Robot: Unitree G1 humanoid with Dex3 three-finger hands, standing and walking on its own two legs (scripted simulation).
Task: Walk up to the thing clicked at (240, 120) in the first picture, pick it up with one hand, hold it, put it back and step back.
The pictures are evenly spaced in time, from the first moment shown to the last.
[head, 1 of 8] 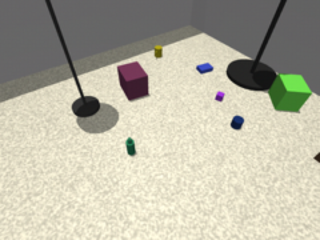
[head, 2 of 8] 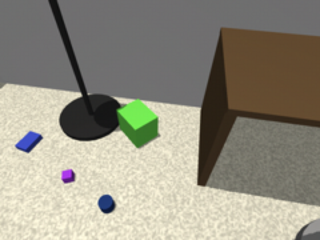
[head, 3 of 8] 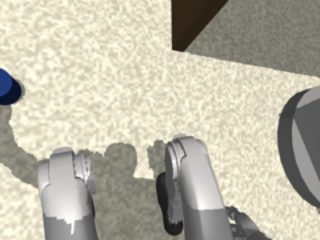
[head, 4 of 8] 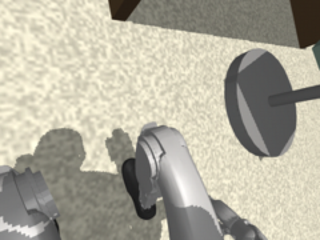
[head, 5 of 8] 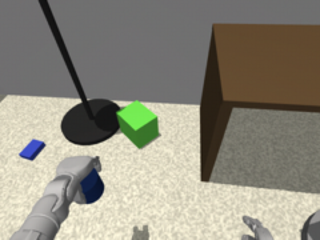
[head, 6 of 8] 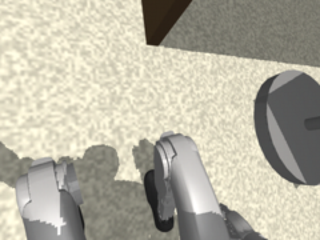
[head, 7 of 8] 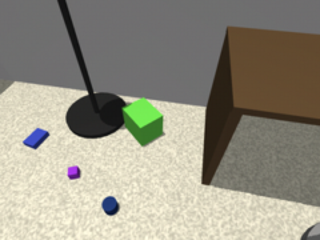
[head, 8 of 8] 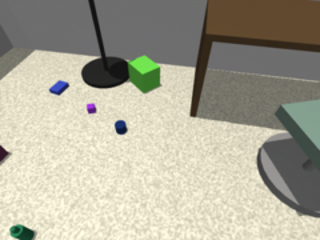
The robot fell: no
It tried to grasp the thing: yes
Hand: left
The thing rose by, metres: 0.66
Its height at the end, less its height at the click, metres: +0.00
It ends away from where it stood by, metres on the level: 0.03
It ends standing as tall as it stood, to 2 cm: yes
